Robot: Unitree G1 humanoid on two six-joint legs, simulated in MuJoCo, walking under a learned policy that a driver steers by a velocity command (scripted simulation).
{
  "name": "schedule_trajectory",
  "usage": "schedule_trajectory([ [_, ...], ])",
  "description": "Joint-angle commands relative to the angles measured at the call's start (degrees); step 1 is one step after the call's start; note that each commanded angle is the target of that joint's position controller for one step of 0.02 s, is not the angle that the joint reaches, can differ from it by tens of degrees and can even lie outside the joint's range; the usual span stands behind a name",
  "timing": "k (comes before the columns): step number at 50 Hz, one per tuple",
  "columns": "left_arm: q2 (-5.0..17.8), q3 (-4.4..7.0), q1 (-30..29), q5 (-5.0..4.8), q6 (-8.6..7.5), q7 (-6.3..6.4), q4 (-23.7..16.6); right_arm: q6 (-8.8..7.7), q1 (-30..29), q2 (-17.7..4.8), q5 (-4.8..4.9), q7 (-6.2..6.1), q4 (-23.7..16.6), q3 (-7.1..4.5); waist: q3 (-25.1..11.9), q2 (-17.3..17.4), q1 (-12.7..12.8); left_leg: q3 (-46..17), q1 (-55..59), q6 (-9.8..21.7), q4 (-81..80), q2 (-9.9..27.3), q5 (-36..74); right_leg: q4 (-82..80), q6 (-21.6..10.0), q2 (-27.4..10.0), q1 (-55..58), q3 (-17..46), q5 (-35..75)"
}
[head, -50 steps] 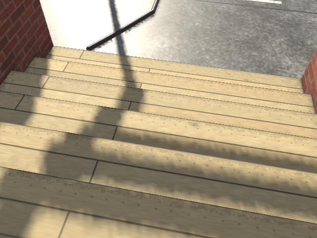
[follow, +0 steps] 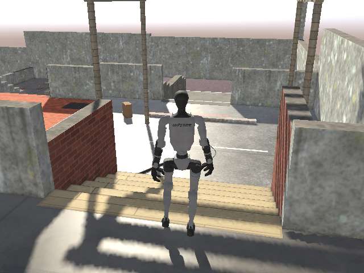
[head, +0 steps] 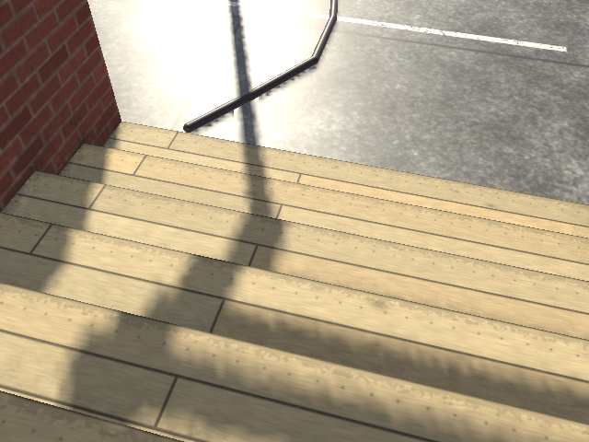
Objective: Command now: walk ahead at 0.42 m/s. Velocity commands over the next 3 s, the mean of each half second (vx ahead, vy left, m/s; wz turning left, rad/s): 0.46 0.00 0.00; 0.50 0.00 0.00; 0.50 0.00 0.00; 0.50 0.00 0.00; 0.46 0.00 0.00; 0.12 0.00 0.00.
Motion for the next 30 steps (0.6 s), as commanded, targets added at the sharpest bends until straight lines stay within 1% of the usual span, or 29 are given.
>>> schedule_trajectory([
  [1,3.7,-0.29,-1.8,0.29,-1.07,0.36,-3.5,0.55,-1.5,-0.7,0.24,0.52,-2.8,0.48,4.1,-3.1,-2.0,0.5,-5.7,-1.9,-7.7,3.7,8.2,-14.9,-9.7,-15.7,-5.8,12.3,0.6],
  [2,4.2,-0.29,-1.0,0.63,-1.2,-0.11,-3.2,0.92,-3.0,-0.1,0.32,0.76,-3.3,0.91,4.0,-3.0,-1.8,2.2,-3.5,-2.9,-12.5,3.3,10.8,-14.8,-9.8,-14.8,-8.3,9.8,2.6],
  [3,4.5,-0.3,0.8,0.62,-1.29,-0.82,-2.4,1.29,-5.1,0.2,0.27,0.9,-4.0,1.23,4.0,-3.7,-1.1,3.4,-1.4,-3.7,-16.1,2.9,12.5,-14.9,-10.0,-14.5,-10.3,8.6,3.9],
  [4,4.9,-0.23,3.0,0.29,-1.44,-1.54,-1.5,1.63,-6.9,0.1,0.31,0.87,-4.8,1.4,4.1,-4.4,-0.4,3.5,-1.0,-4.5,-18.5,2.6,13.9,-14.6,-10.5,-15.2,-10.1,8.6,5.0],
  [6,5.7,0.12,7.1,-0.01,-1.67,-2.52,0.1,2.11,-8.6,-1.0,0.57,0.44,-5.6,1.39,4.6,-4.3,0.5,2.4,-3.8,-5.0,-23.4,2.6,16.7,-13.2,-11.4,-17.4,-5.1,9.5,6.8],
  [7,5.6,0.22,8.4,-0.04,-1.73,-2.74,0.8,2.18,-9.5,-1.5,0.72,0.05,-5.9,1.33,4.9,-4.3,0.9,1.9,-5.2,-5.0,-25.8,2.5,17.5,-12.3,-11.4,-18.1,-2.0,9.8,8.3],
  [9,5.0,0.22,10.0,0.14,-1.32,-2.75,1.4,2.11,-11.9,-2.5,1.02,-0.32,-6.6,1.0,4.9,-4.1,1.4,1.5,-6.4,-4.4,-29.7,2.0,16.9,-11.1,-10.7,-19.3,3.2,10.3,9.9],
  [10,4.3,0.08,10.9,0.17,-1.01,-2.61,1.9,1.96,-13.1,-2.6,1.17,-0.39,-6.9,0.8,4.7,-4.7,1.5,1.7,-6.4,-3.9,-30.7,1.7,16.0,-10.4,-10.1,-19.7,5.3,10.3,10.2],
  [12,4.8,0.43,11.2,-0.24,-0.37,-2.03,2.1,1.45,-14.9,-2.8,1.41,-0.36,-7.5,0.55,4.8,-5.1,1.4,2.8,-4.8,-2.7,-32.9,1.0,13.7,-8.7,-8.8,-20.6,7.9,10.2,9.1],
  [14,5.3,0.66,10.9,-0.55,0.34,-1.31,2.0,0.17,-15.5,-3.5,2.17,-0.31,-7.9,0.09,4.1,-4.8,0.3,5.1,2.1,-0.7,-35.1,-0.9,14.2,-5.3,-6.6,-19.4,6.5,9.1,9.3],
  [15,5.4,0.67,9.9,-0.13,0.35,-0.99,1.6,-0.73,-12.8,-4.6,2.9,-0.48,-7.4,-0.57,2.0,-5.0,-1.8,5.9,10.5,0.7,-33.4,-2.2,15.4,-1.2,-5.0,-17.5,2.3,7.7,15.0],
  [16,2.5,-0.07,11.5,0.4,-0.23,-0.81,1.0,-1.76,-5.9,-7.0,3.75,-0.47,-5.8,-1.48,-6.1,-0.6,-3.6,3.5,26.5,4.2,-29.4,-0.6,17.6,10.4,-1.7,-11.6,-5.2,2.5,18.5],
  [17,-0.9,-1.01,14.1,1.43,-0.98,-1.68,-0.2,-1.51,8.9,-9.0,3.18,-0.45,-2.3,-1.68,-17.0,10.8,-8.4,-17.2,47.6,12.5,-37.3,9.4,6.8,26.9,2.3,-2.5,-21.6,0.3,-3.1],
  [18,1.5,-0.15,7.3,1.13,-1.01,-2.79,-1.8,-1.29,21.3,-9.5,1.34,-0.68,1.7,-1.63,-16.8,9.6,-13.1,-33.5,52.3,13.6,-47.7,16.1,-1.7,42.8,1.9,-0.3,-32.1,5.9,-22.0],
  [19,4.1,1.18,-0.4,-0.23,-1.28,-2.59,-3.7,-1.93,18.1,-10.1,0.63,-0.94,1.7,-1.99,-5.2,5.2,-12.4,-30.4,43.6,8.7,-50.5,14.4,-9.4,49.3,-0.8,-2.8,-39.5,11.4,-18.2],
  [20,4.5,1.44,-1.0,-0.55,-1.61,-1.39,-3.3,-2.15,11.1,-8.7,1.71,-1.37,0.3,-1.92,-0.4,4.5,-9.6,-23.9,34.0,7.1,-51.0,13.6,-7.9,51.5,-1.6,-6.5,-39.0,10.8,-13.1],
  [21,3.0,1.15,0.5,0.07,-1.69,-0.35,-3.3,-1.97,8.2,-5.5,2.36,-1.77,-0.1,-0.91,-0.8,2.5,-7.1,-20.8,28.6,7.5,-51.5,13.2,-3.3,50.9,-2.3,-8.7,-35.4,10.7,-9.8],
  [22,0.8,0.7,0.8,0.65,-1.55,0.18,-3.3,-1.81,6.9,-2.6,2.37,-2.13,0.0,-0.21,-0.2,1.1,-5.6,-17.5,24.4,7.8,-52.6,12.7,1.7,49.7,-2.4,-10.6,-33.1,10.8,-7.0],
  [23,-1.4,0.24,1.4,1.0,-1.09,0.33,-3.4,-1.74,5.7,-0.7,2.0,-2.24,-0.5,0.42,0.4,0.3,-3.9,-14.9,20.5,7.6,-54.2,11.7,5.5,47.9,-2.0,-11.7,-30.3,10.9,-4.9],
  [24,-1.9,0.25,1.2,0.74,-0.55,0.14,-3.6,-2.0,5.2,0.5,1.75,-2.22,-0.7,0.75,0.9,0.2,-2.9,-12.4,18.8,7.4,-55.6,10.6,7.9,45.9,-1.5,-11.8,-29.5,10.7,-3.3],
  [25,-1.2,0.3,0.1,0.43,-0.18,-0.26,-4.0,-2.48,5.1,0.8,1.74,-2.19,-1.1,0.79,1.0,0.9,-2.8,-9.7,18.5,7.3,-56.4,9.4,9.5,43.1,-1.2,-11.5,-30.1,10.1,-1.4],
  [26,0.0,0.51,-2.4,0.62,0.18,-0.77,-5.1,-2.63,6.2,0.9,1.6,-1.77,-0.8,0.98,1.8,0.0,-3.2,-7.9,18.0,7.6,-56.9,9.1,11.4,39.0,-0.6,-11.5,-32.0,9.6,1.1],
  [27,0.0,0.44,-5.7,0.76,0.62,-1.07,-6.4,-2.8,8.1,0.2,1.19,-1.24,-0.3,0.95,1.7,0.5,-3.8,-5.8,17.4,8.0,-56.7,8.4,13.7,35.6,0.1,-11.5,-32.7,8.2,4.9],
  [28,-0.3,0.26,-7.3,1.0,1.12,-1.36,-6.8,-2.76,10.4,0.3,0.34,-0.57,0.7,1.11,1.3,1.4,-4.0,-4.6,16.9,8.2,-56.1,7.8,14.3,33.5,0.5,-11.7,-33.1,7.4,9.6],
  [29,-1.4,-0.3,-5.5,1.73,1.25,-2.09,-6.3,-2.52,11.9,0.0,-0.5,-0.15,1.1,1.05,1.2,1.4,-3.4,-3.1,13.8,8.0,-53.4,6.9,17.2,35.4,0.6,-11.7,-31.6,7.3,16.9],
  [30,-0.6,-0.33,-5.5,1.85,1.46,-2.63,-6.2,-2.39,12.3,0.1,-0.82,0.31,1.3,1.15,1.1,0.9,-3.3,-2.5,12.2,8.6,-51.9,7.0,18.7,35.2,0.9,-11.5,-32.4,7.1,20.3],
])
